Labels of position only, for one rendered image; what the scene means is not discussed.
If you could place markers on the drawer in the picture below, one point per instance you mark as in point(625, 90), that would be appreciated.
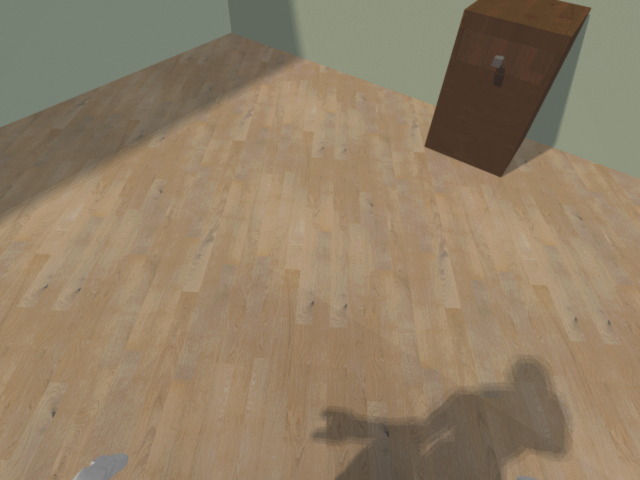
point(521, 61)

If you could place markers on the robot left hand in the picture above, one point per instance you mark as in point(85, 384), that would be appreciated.
point(103, 467)

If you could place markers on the cabinet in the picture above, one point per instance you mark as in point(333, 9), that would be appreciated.
point(482, 117)

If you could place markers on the handle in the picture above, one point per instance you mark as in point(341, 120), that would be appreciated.
point(498, 60)

